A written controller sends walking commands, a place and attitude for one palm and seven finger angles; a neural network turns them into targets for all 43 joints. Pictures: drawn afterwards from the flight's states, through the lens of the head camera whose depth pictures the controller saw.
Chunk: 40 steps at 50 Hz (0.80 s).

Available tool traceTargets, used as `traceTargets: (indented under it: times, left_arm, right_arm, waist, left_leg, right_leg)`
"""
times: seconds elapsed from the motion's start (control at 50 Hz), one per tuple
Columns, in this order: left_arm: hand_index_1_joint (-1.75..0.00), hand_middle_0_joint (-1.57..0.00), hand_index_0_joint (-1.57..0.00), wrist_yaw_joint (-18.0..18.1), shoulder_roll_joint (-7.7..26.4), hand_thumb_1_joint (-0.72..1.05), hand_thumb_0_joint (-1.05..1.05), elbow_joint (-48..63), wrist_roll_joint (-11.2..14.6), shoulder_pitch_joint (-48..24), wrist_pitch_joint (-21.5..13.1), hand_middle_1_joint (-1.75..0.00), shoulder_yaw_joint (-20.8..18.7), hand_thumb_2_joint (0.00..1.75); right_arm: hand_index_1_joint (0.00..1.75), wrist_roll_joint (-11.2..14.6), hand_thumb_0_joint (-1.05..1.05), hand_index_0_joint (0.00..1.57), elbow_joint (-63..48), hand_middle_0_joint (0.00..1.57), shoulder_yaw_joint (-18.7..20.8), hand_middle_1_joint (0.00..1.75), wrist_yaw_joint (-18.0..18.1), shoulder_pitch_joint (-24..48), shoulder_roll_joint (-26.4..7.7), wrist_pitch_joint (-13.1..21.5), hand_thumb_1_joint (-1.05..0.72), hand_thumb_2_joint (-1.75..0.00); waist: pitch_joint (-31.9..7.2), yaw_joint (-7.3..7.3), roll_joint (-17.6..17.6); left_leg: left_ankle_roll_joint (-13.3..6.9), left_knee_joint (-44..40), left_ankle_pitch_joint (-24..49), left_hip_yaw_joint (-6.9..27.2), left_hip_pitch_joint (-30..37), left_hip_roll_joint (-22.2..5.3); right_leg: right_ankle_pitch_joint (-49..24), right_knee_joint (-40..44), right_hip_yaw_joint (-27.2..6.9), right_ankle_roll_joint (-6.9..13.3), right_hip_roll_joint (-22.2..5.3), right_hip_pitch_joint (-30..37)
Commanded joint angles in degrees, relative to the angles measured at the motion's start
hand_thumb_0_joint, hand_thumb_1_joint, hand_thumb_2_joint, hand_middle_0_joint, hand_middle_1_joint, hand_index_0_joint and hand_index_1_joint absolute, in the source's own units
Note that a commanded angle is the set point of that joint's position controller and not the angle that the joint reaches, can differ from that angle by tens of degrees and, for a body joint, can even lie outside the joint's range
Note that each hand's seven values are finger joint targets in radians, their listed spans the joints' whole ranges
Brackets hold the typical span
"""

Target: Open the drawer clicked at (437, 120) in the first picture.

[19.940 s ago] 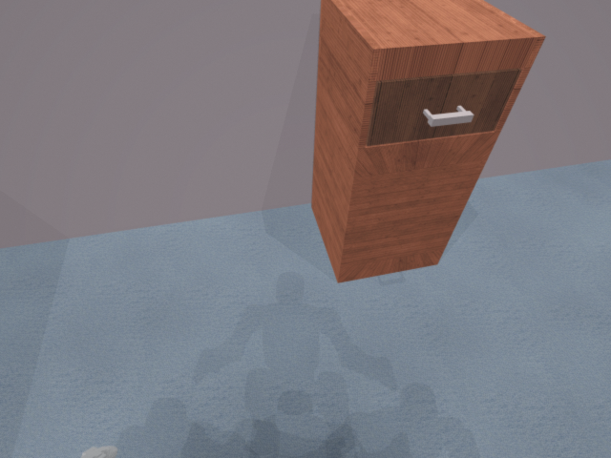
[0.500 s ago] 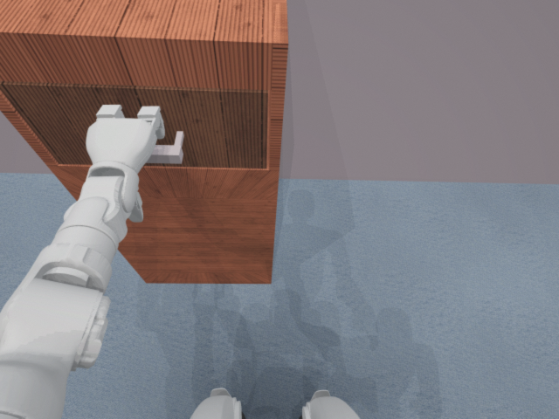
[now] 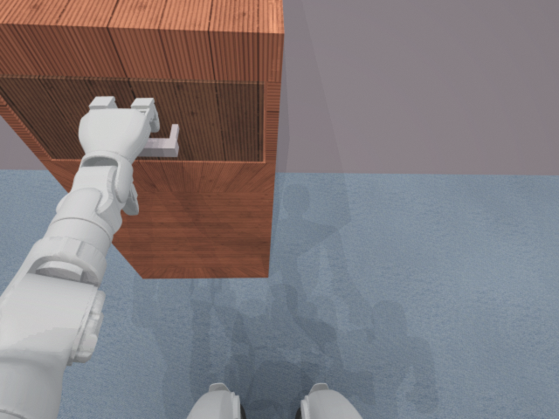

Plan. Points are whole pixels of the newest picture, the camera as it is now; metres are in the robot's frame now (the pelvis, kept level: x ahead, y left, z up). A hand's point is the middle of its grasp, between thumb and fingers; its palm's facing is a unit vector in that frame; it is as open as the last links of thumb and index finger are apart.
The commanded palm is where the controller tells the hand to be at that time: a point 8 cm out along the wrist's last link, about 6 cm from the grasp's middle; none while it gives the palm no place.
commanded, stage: lift the fingers back up to retry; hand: left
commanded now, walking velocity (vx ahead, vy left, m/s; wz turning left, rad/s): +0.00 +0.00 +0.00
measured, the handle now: (143, 138) +0.55 +0.20 +0.03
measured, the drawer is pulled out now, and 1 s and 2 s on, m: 0.00 0.00 0.00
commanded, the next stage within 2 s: re-aim the fingers above the handle in 0.60 s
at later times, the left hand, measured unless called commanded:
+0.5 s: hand (112, 132) +0.50 +0.21 +0.10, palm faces +0.01 -0.04 -1.00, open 13.7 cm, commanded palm +0.47 +0.21 +0.15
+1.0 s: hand (116, 138) +0.49 +0.21 +0.09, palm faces -0.05 -0.03 -1.00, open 13.8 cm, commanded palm +0.47 +0.20 +0.15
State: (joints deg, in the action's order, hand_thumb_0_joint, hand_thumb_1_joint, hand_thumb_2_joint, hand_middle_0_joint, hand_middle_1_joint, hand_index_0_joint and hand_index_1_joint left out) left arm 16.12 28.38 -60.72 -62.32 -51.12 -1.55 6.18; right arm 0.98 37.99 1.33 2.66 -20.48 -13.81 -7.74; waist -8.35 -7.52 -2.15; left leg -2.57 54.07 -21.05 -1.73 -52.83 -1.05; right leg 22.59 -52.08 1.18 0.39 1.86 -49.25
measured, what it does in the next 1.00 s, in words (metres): shifts its weight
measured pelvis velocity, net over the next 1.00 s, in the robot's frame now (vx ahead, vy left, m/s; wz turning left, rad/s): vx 0.05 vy -0.02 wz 0.02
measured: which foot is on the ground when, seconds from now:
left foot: down 0.00-1.00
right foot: down 0.00-1.00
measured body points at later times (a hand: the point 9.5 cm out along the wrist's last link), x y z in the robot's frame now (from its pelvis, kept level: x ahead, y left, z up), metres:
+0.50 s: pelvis +0.05 +0.00 +0.03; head +0.10 -0.01 +0.48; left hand +0.49 +0.21 +0.15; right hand +0.09 -0.27 -0.10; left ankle +0.04 +0.09 -0.68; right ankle +0.02 -0.12 -0.68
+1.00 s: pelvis +0.05 -0.02 +0.04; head +0.11 -0.04 +0.48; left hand +0.49 +0.20 +0.15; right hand +0.13 -0.29 -0.10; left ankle +0.04 +0.09 -0.68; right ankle +0.02 -0.12 -0.68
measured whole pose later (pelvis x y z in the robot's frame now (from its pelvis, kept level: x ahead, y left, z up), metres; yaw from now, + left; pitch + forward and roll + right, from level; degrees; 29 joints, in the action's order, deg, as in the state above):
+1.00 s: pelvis +0.05 -0.02 +0.04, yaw +1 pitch +13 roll +0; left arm 10.4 26.9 -46.9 -58.7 -37.7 -4.0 5.0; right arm 1.2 38.1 3.4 1.3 -16.4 -14.3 -11.0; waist -7.2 -2.7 -2.9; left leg -0.8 40.4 -20.0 -1.4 -33.6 -0.7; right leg 22.1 -39.6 1.1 2.0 1.9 -30.6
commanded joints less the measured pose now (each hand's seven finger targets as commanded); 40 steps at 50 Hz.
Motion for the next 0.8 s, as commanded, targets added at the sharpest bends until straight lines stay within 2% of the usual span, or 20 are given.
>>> traceTargets:
  times: [0.0, 0.06, 0.08, 0.12, 0.14, 0.16, 0.18, 0.26, 0.32, 0.34, 0.36, 0.42, 0.48, 0.58, 0.6, 0.64, 0.66, 0.7, 0.74, 0.78]
  left_arm:
    - [-1.20, -0.30, -0.30, 0.21, 12.85, -0.50, 0.00, 10.36, 1.63, -23.47, -0.78, -1.20, -4.42, 0.30]
    - [-1.20, -0.30, -0.30, 0.80, 14.19, -0.50, 0.00, 14.27, 1.00, -24.61, -2.54, -1.20, -5.47, 0.30]
    - [-1.20, -0.30, -0.30, 0.98, 12.60, -0.50, 0.00, 14.51, 1.20, -22.57, -2.78, -1.20, -5.04, 0.30]
    - [-1.20, -0.30, -0.30, 1.64, 13.62, -0.50, 0.00, 16.29, 1.40, -22.85, -3.48, -1.20, -6.26, 0.30]
    - [-1.20, -0.30, -0.30, 1.81, 12.71, -0.50, 0.00, 17.58, 1.61, -23.72, -3.75, -1.20, -5.70, 0.30]
    - [-1.20, -0.30, -0.30, 2.20, 13.35, -0.50, 0.00, 18.91, 1.46, -23.30, -4.08, -1.20, -6.60, 0.30]
    - [-1.20, -0.30, -0.30, 2.38, 13.44, -0.50, 0.00, 19.63, 1.66, -21.78, -4.08, -1.20, -7.13, 0.30]
    - [-1.20, -0.30, -0.30, 2.81, 14.51, -0.50, 0.00, 23.07, 1.77, -19.59, -4.15, -1.20, -8.53, 0.30]
    - [-1.20, -0.30, -0.30, 2.13, 10.62, -0.50, 0.00, 24.50, 2.75, -16.19, -2.82, -1.20, -6.11, 0.30]
    - [-1.20, -0.30, -0.30, 1.69, 11.76, -0.50, 0.00, 24.17, 3.34, -15.95, -2.47, -1.20, -7.04, 0.30]
    - [-1.20, -0.30, -0.30, 1.31, 13.71, -0.50, 0.00, 23.88, 2.92, -14.99, -2.04, -1.20, -8.30, 0.30]
    - [-1.20, -0.30, -0.30, -0.82, 9.07, -0.50, 0.00, 24.38, 3.55, -12.21, -0.88, -1.20, -4.51, 0.30]
    - [-1.20, -0.30, -0.30, -3.26, 8.29, -0.50, 0.00, 22.26, 4.10, -8.08, -0.76, -1.20, -4.18, 0.30]
    - [-1.20, -0.30, -0.30, -5.14, 8.16, -0.50, 0.00, 25.28, 3.85, -10.06, -3.44, -1.20, -3.31, 0.30]
    - [-1.20, -0.30, -0.30, -4.91, 8.45, -0.50, 0.00, 26.71, 3.69, -11.78, -4.16, -1.20, -3.39, 0.30]
    - [-1.20, -0.30, -0.30, -3.81, 12.04, -0.50, 0.00, 28.45, 3.59, -12.81, -5.63, -1.20, -6.53, 0.30]
    - [-1.20, -0.30, -0.30, -3.11, 11.71, -0.50, 0.00, 28.49, 3.15, -12.30, -6.02, -1.20, -6.55, 0.30]
    - [-1.20, -0.30, -0.30, -1.69, 9.65, -0.50, 0.00, 28.67, 3.04, -14.48, -5.92, -1.20, -5.05, 0.30]
    - [-1.20, -0.30, -0.30, -0.44, 13.06, -0.50, 0.00, 27.13, 3.04, -12.93, -5.03, -1.20, -8.45, 0.30]
    - [-1.20, -0.30, -0.30, 0.04, 12.78, -0.50, 0.00, 25.69, 2.63, -12.91, -3.73, -1.20, -7.93, 0.30]
  right_arm:
    - [0.30, -0.23, 0.00, 0.20, -3.62, 0.20, 3.67, 0.30, 1.24, -7.37, -9.72, 0.81, -0.90, -0.90]
    - [0.30, -0.41, 0.00, 0.20, -3.48, 0.20, 3.94, 0.30, 1.28, -7.11, -9.64, 1.07, -0.90, -0.90]
    - [0.30, -0.55, 0.00, 0.20, -3.48, 0.20, 4.15, 0.30, 1.09, -7.11, -9.41, 1.13, -0.90, -0.90]
    - [0.30, -0.60, 0.00, 0.20, -3.28, 0.20, 4.30, 0.30, 0.81, -6.72, -9.59, 1.18, -0.90, -0.90]
    - [0.30, -0.77, 0.00, 0.20, -3.20, 0.20, 4.42, 0.30, 0.65, -6.57, -9.53, 1.21, -0.90, -0.90]
    - [0.30, -0.89, 0.00, 0.20, -3.06, 0.20, 4.75, 0.30, 0.52, -6.72, -9.62, 1.21, -0.90, -0.90]
    - [0.30, -0.90, 0.00, 0.20, -3.08, 0.20, 4.87, 0.30, 0.31, -6.58, -9.52, 1.11, -0.90, -0.90]
    - [0.30, -0.94, 0.00, 0.20, -2.87, 0.20, 5.25, 0.30, -0.29, -5.41, -9.50, 0.40, -0.90, -0.90]
    - [0.30, -0.62, 0.00, 0.20, -3.22, 0.20, 5.55, 0.30, -0.92, -3.95, -9.24, -0.02, -0.90, -0.90]
    - [0.30, -0.58, 0.00, 0.20, -3.14, 0.20, 5.40, 0.30, -0.94, -3.62, -9.39, -0.26, -0.90, -0.90]
    - [0.30, -0.27, 0.00, 0.20, -3.16, 0.20, 5.29, 0.30, -0.96, -3.34, -9.44, -0.60, -0.90, -0.90]
    - [0.30, -0.09, 0.00, 0.20, -3.82, 0.20, 5.43, 0.30, -1.12, -1.95, -9.13, -1.03, -0.90, -0.90]
    - [0.30, 0.15, 0.00, 0.20, -4.46, 0.20, 5.14, 0.30, -1.08, -1.10, -9.34, -1.71, -0.90, -0.90]
    - [0.30, 0.14, 0.00, 0.20, -5.86, 0.20, 4.83, 0.30, -0.76, 0.55, -8.93, -2.41, -0.90, -0.90]
    - [0.30, 0.11, 0.00, 0.20, -6.01, 0.20, 4.78, 0.30, -0.75, 0.67, -8.77, -2.27, -0.90, -0.90]
    - [0.30, -0.30, 0.00, 0.20, -5.92, 0.20, 4.88, 0.30, -0.45, 0.75, -8.81, -2.17, -0.90, -0.90]
    - [0.30, -0.19, 0.00, 0.20, -6.12, 0.20, 4.88, 0.30, -0.60, 0.97, -8.38, -2.11, -0.90, -0.90]
    - [0.30, -0.32, 0.00, 0.20, -5.41, 0.20, 5.05, 0.30, -0.80, 1.18, -8.20, -1.80, -0.90, -0.90]
    - [0.30, -0.59, 0.00, 0.20, -5.19, 0.20, 5.05, 0.30, -0.79, 1.20, -8.46, -1.67, -0.90, -0.90]
    - [0.30, -0.56, 0.00, 0.20, -4.92, 0.20, 5.00, 0.30, -0.85, 1.15, -8.44, -1.72, -0.90, -0.90]
  waist:
    - [-20.62, -0.70, -1.32]
    - [-22.67, -0.10, -3.45]
    - [-22.50, 0.36, -3.90]
    - [-21.63, 0.64, -3.83]
    - [-22.52, 0.40, -3.51]
    - [-24.34, 0.76, -3.52]
    - [-24.63, 1.47, -4.66]
    - [-26.05, 2.35, -4.79]
    - [-23.20, 2.56, -4.63]
    - [-22.64, 2.65, -3.78]
    - [-22.82, 3.24, -2.39]
    - [-20.08, 2.97, -2.07]
    - [-16.76, 3.52, 1.84]
    - [-14.78, 3.26, 1.67]
    - [-15.96, 3.28, 1.13]
    - [-18.04, 3.88, 0.59]
    - [-19.43, 4.29, -0.50]
    - [-19.22, 3.29, -1.22]
    - [-20.87, 4.29, 0.30]
    - [-21.47, 4.16, -0.37]
  left_leg:
    - [-0.49, -9.23, 7.00, 2.45, 22.99, 1.24]
    - [-0.33, -9.87, 9.52, 2.61, 25.90, 1.23]
    - [-0.20, -10.12, 10.73, 2.61, 27.09, 1.26]
    - [-0.05, -10.88, 12.11, 2.87, 28.37, 1.02]
    - [-0.13, -10.82, 14.05, 2.82, 29.31, 1.05]
    - [-0.06, -10.77, 15.94, 2.94, 31.05, 0.92]
    - [0.07, -10.94, 17.55, 2.71, 32.02, 1.04]
    - [0.23, -11.50, 24.58, 2.20, 35.00, 1.01]
    - [0.31, -12.52, 27.28, 2.10, 36.79, 0.85]
    - [0.29, -13.03, 28.10, 1.95, 36.71, 0.81]
    - [0.17, -13.57, 27.80, 1.68, 36.06, 0.99]
    - [0.00, -14.40, 28.83, 1.28, 37.15, 1.14]
    - [-0.23, -15.48, 27.08, 0.73, 35.09, 1.37]
    - [-0.37, -15.81, 24.96, 0.40, 34.83, 1.97]
    - [-0.42, -15.68, 24.60, 0.47, 35.18, 2.15]
    - [-0.40, -15.02, 26.24, 0.58, 35.48, 2.27]
    - [-0.26, -14.80, 26.73, 0.55, 35.56, 2.45]
    - [-0.12, -14.08, 26.84, 0.57, 36.25, 2.30]
    - [-0.24, -13.74, 26.90, 0.18, 34.85, 2.57]
    - [-0.19, -13.71, 26.96, -0.09, 34.04, 2.74]
  right_leg:
    - [-5.34, 10.82, 0.19, 1.60, 1.80, 6.67]
    - [-6.84, 11.34, 0.04, 1.80, 1.94, 7.82]
    - [-7.45, 11.62, 0.38, 1.98, 2.10, 8.27]
    - [-8.10, 12.09, 0.61, 2.06, 2.19, 8.78]
    - [-9.41, 12.20, 0.65, 2.11, 2.23, 9.61]
    - [-10.53, 12.17, 0.65, 1.99, 2.28, 10.12]
    - [-11.67, 12.46, 0.68, 2.19, 2.40, 11.16]
    - [-17.29, 12.87, 0.74, 2.15, 2.43, 14.83]
    - [-18.70, 14.07, 1.12, 2.23, 2.48, 15.83]
    - [-19.76, 14.57, 0.97, 2.24, 2.31, 17.49]
    - [-20.70, 14.60, 0.73, 2.01, 2.29, 18.82]
    - [-22.03, 15.84, 0.71, 2.10, 2.09, 19.81]
    - [-22.75, 16.68, 0.36, 1.98, 1.60, 21.75]
    - [-22.75, 17.06, -0.30, 2.03, 1.10, 22.01]
    - [-22.40, 16.96, -0.60, 1.91, 1.03, 21.74]
    - [-23.72, 16.15, -0.81, 2.16, 0.92, 23.08]
    - [-24.10, 15.65, -0.93, 2.02, 1.00, 22.86]
    - [-23.86, 15.32, -0.69, 1.97, 1.07, 20.85]
    - [-25.29, 15.15, -1.00, 1.99, 1.03, 23.70]
    - [-26.97, 14.92, -1.11, 1.90, 0.93, 24.44]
